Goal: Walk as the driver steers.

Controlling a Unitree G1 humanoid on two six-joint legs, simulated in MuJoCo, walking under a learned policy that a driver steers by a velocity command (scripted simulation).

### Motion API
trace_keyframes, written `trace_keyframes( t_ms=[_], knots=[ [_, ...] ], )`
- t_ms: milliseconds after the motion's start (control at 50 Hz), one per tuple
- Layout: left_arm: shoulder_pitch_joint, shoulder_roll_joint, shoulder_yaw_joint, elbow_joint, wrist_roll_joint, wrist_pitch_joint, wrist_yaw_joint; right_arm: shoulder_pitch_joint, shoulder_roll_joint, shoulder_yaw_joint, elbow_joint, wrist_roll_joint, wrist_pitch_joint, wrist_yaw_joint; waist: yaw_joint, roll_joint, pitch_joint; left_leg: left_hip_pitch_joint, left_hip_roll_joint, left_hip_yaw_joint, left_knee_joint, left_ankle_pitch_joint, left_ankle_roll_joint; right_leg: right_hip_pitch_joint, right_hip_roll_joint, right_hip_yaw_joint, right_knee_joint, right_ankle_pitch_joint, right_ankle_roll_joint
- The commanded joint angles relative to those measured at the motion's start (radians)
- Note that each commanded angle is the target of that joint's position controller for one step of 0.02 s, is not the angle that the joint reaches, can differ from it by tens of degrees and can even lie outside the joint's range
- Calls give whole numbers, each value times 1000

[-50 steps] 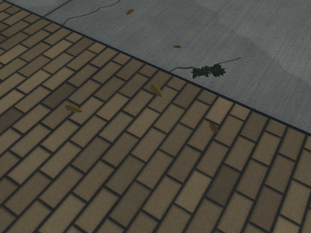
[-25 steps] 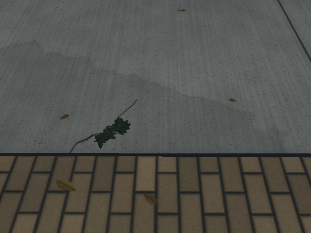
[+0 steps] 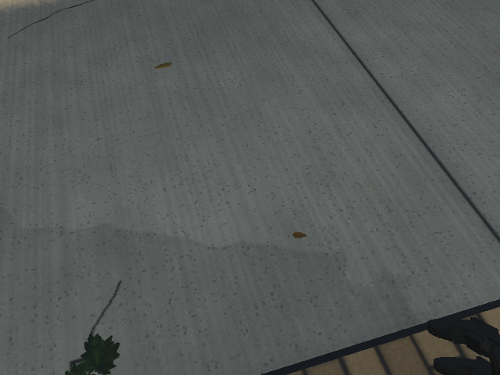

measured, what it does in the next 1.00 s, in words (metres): walks ahead, turning left: left foot, then right foot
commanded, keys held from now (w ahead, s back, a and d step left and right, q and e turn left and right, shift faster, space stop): w+q+shift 0.08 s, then q+shift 0.92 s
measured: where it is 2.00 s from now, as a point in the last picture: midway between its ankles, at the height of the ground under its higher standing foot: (204, 374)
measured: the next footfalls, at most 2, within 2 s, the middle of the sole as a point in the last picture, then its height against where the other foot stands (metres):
left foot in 0.18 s outside the picture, level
right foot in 0.64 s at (258, 321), level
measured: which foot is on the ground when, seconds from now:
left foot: up 0.00-0.16, down 0.18-0.64, up 0.66-1.00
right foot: down 0.00-0.18, up 0.20-0.62, down 0.64-1.00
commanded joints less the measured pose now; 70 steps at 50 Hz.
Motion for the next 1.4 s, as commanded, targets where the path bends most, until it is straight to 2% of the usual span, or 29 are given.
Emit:
trace_keyframes(
  t_ms=[20, 100, 140, 160, 180, 200, 220, 240, 280, 300, 360, 420, 500, 600, 640, 660, 680, 720, 740, 780, 840, 980, 1120, 1140, 1160, 1180, 1200, 1240, 1400],
  knots=[
    [-14, 158, 39, -35, -10, -34, -2, -114, -42, -4, -67, 28, -8, 11, 51, -97, 65, 268, -54, 116, -183, 199, 16, -263, -215, 80, -223, 127, -109],
    [18, 177, 37, 32, 11, -16, 1, -156, -83, -24, -92, 51, -15, 43, 45, -91, 98, 72, -82, 131, -295, 29, 108, 121, -324, 33, -151, 517, -63],
    [-13, 206, 40, 34, 45, 2, 10, 15, -134, -55, -57, 44, -13, 53, -47, -135, -46, 225, -179, 185, -245, -68, 153, 228, -321, -14, 63, 1061, -16],
    [-69, 226, 42, 20, 60, 11, 15, 200, -162, -71, -12, 45, -7, 51, -152, -159, -148, 397, -203, 196, -242, -35, 173, 213, -304, -47, 269, 1246, 14],
    [-137, 218, 38, -17, 64, 12, 23, 401, -192, -80, 33, 37, 3, 45, -250, -106, -247, 693, -138, 103, -230, 82, 195, 15, -259, -83, 582, 1096, 57],
    [41, 60, 4, -46, 59, -3, 13, 407, -293, -91, 33, 2, 2, 50, -105, 293, -389, 1147, 144, -404, -175, 227, 414, -473, -57, -70, 1086, 42, 177],
    [41, 136, -8, -52, 29, -23, 1, 424, -224, -94, 18, 8, 8, 47, -164, 253, -558, 1293, 210, -724, -347, 74, 462, -607, -10, 49, 1214, -221, 184],
    [-89, 201, 8, -90, 2, -37, -6, 349, -191, -89, -14, 9, 23, 34, -181, 130, -436, 1192, 169, -616, -360, 17, 394, -658, -87, 87, 1175, -169, 159],
    [-251, 180, 2, -149, 32, -45, -1, 235, -180, -81, -45, 26, 42, 33, -114, -111, -185, 818, 83, -433, -399, 229, 345, -629, -125, 28, 1018, -151, 149],
    [-245, 178, 5, -155, 45, -36, 3, 220, -176, -80, -44, 24, 41, 28, -75, -121, -156, 710, 48, -371, -421, 323, 339, -579, -149, 28, 942, -138, 153],
    [-205, 148, -1, -143, 52, -10, 22, 188, -171, -80, -28, 32, 54, 12, -28, -52, -116, 536, -25, -276, -434, 472, 324, -526, -159, 6, 724, -113, 195],
    [-262, 129, -7, -156, 42, 7, 33, 194, -215, -96, -13, 41, 94, -19, -31, -15, -178, 450, -86, -240, -401, 509, 281, -444, -89, -29, 508, 46, 229],
    [-405, 130, -4, -183, 30, 13, 26, 225, -205, -101, -6, 62, 151, -61, -83, 51, -201, 475, -141, -300, -358, 225, 154, -407, -32, 6, 282, 241, 219],
    [-425, 176, 23, -171, 26, -13, 20, 186, -169, -102, -38, 40, 173, -72, -82, 129, -142, 565, -125, -459, -278, -9, 135, -348, -70, 86, 64, 259, 192],
    [-323, 177, 31, -138, 34, -20, 25, 174, -107, -81, -58, 41, 177, -58, -53, 27, -211, 475, -198, -394, -55, -328, 96, -74, -215, 132, -72, 437, 116],
    [-326, 195, 32, -158, 42, -4, 35, 273, -41, -62, -45, 29, 179, -52, -114, -163, -257, 296, -312, -241, 158, -782, 56, 134, -416, 317, -8, 720, 19],
    [-290, 207, 38, -150, 61, 13, 37, 394, -119, -74, -67, 44, 173, -36, -166, -339, -324, 163, -282, -158, 308, -859, 20, 190, -623, 590, -37, 641, -145],
    [-349, 125, 30, -182, 40, 28, 45, 294, -258, -117, -18, 47, 181, -29, -99, -153, -186, 105, -178, -94, 458, -663, -51, 45, -486, 402, -54, 366, -107],
    [-366, 126, 28, -188, 39, 42, 49, 276, -246, -119, -11, 45, 195, -34, -103, -95, -160, 121, -159, -74, 494, -599, -63, -25, -429, 307, -65, 277, -63],
    [-388, 153, 33, -180, 42, 55, 55, 258, -194, -103, -34, 44, 202, -34, -106, -114, -89, 125, -126, 6, 521, -521, -70, -156, -369, 157, -109, 294, -59],
    [-339, 153, 39, -150, 51, 61, 59, 219, -135, -85, -62, 48, 192, -34, -76, -161, -118, 96, -82, 55, 458, -478, -75, -103, -371, 53, -137, 341, -94],
    [-338, 208, 71, -108, 39, 67, 48, 154, -121, -83, -83, 40, 191, -19, -60, -172, -150, 167, -12, 90, 233, -418, -54, -60, -454, -80, -156, 284, -108],
    [-335, 220, 93, -68, -6, 65, 15, 212, -133, -110, -60, 45, 218, 9, -109, -160, -155, 469, -81, 192, -217, -351, 67, -98, -475, -236, 9, 217, 21],
    [-288, 177, 86, -44, -7, 70, 10, 290, -175, -131, -31, 41, 217, -2, -128, -71, -137, 592, -91, 124, -327, -266, 115, -205, -415, -287, 154, 128, 92],
    [-261, 128, 73, -68, 29, 75, 4, 343, -320, -168, -38, 40, 210, -23, -102, 263, -96, 750, 161, -255, -386, 145, 232, -528, -280, -374, 499, -268, 206],
    [-375, 126, 70, -140, 52, 70, 18, 281, -358, -165, -83, 1, 178, -19, -114, 283, -129, 675, 240, -485, -427, 74, 386, -701, -174, -161, 687, -353, 230],
    [-441, 167, 80, -149, 39, 69, 28, 247, -307, -156, -84, -9, 151, -9, -134, 162, -126, 654, 202, -408, -463, -40, 361, -714, -179, -76, 760, -275, 200],
    [-395, 178, 89, -117, 30, 67, 48, 162, -241, -136, -85, 28, 138, -19, -75, 90, -109, 624, 126, -309, -450, -121, 264, -705, -197, -33, 735, -108, 172],
    [-384, 126, 64, -86, 19, 62, 24, 153, -199, -111, -90, 29, 159, -54, -85, 116, -182, 614, 38, -263, -352, 26, 229, -535, -130, -41, 487, 39, 221]
  ],
)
